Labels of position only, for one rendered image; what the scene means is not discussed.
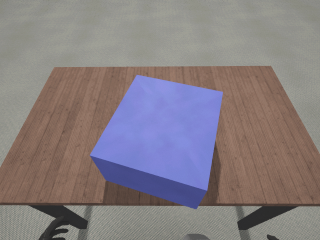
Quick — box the table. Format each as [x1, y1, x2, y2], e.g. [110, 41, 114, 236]
[0, 66, 320, 230]

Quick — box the robot left hand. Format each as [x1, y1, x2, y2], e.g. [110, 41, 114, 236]
[38, 216, 70, 240]

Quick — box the carton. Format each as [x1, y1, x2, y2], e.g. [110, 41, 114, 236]
[90, 75, 223, 209]

